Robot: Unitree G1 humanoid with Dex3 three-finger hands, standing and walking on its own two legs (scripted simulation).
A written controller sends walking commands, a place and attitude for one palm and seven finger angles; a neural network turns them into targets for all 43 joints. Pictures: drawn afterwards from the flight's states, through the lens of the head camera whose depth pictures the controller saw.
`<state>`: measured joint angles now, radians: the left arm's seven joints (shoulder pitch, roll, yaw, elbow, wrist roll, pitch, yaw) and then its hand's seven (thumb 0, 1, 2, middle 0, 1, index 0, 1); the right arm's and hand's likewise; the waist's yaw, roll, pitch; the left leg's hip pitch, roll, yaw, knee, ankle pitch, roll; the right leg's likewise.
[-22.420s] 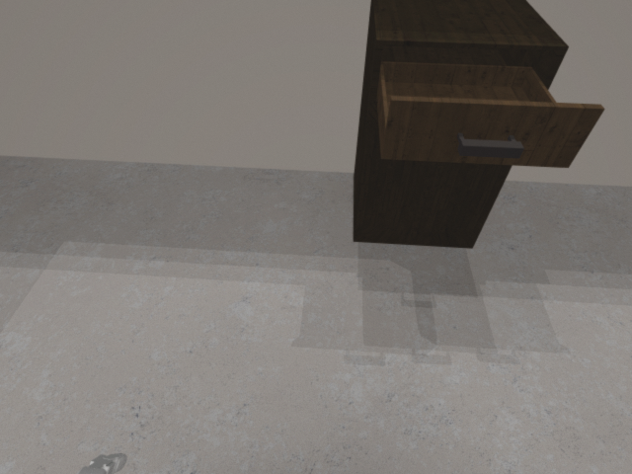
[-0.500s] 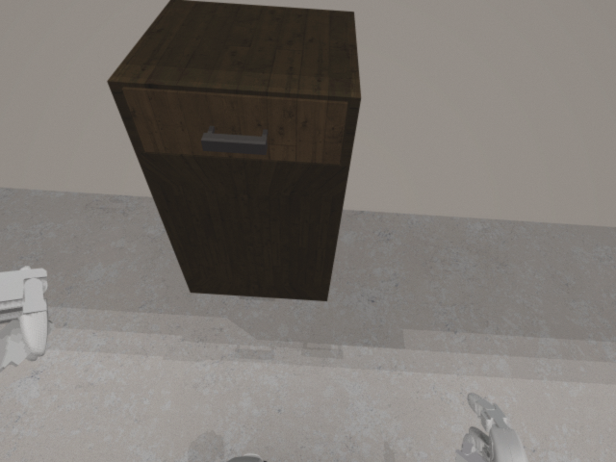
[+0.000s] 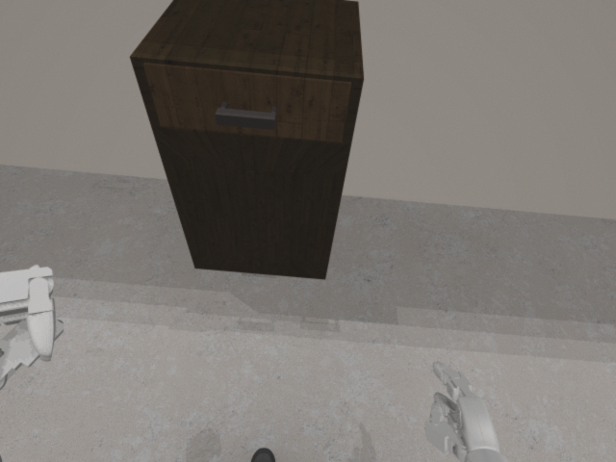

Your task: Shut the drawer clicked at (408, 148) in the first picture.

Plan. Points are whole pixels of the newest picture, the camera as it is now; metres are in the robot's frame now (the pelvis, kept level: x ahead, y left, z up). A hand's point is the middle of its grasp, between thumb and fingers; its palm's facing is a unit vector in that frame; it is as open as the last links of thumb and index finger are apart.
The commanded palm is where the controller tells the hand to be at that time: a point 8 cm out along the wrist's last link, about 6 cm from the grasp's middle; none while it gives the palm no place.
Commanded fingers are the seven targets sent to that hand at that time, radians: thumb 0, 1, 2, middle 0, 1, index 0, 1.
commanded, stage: stop stepping back and stand still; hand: left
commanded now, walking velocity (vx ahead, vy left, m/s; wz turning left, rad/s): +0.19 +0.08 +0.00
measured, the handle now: (247, 113) +0.82 +0.22 -0.03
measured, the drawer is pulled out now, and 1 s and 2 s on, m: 0.00 0.00 0.00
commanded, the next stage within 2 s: let the arm hang, fingers relaxed in 0.64 s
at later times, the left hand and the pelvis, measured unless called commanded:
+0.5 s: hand (44, 416) +0.13 +0.22 +0.17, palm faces +0.32 -0.82 -0.47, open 3.2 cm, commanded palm +0.07 +0.27 +0.17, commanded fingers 0.00 0.90 0.90 -1.40 -1.60 -1.40 -1.60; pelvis -0.06 -0.01 +0.00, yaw -1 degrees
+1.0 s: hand out of the picture +0.03 +0.18 -0.17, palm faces +0.04 -0.97 -0.22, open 3.0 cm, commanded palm none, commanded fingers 0.00 0.90 0.90 -0.84 -0.99 -0.84 -0.99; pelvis -0.07 +0.00 -0.01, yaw +2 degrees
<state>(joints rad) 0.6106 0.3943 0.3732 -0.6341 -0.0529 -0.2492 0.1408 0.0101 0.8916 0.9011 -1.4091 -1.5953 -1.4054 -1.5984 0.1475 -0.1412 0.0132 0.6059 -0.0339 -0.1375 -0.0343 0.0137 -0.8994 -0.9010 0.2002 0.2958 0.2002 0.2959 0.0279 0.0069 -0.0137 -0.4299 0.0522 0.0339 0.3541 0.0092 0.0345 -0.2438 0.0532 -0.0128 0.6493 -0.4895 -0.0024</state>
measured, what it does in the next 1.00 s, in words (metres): steps on the spot: right foot, then left foot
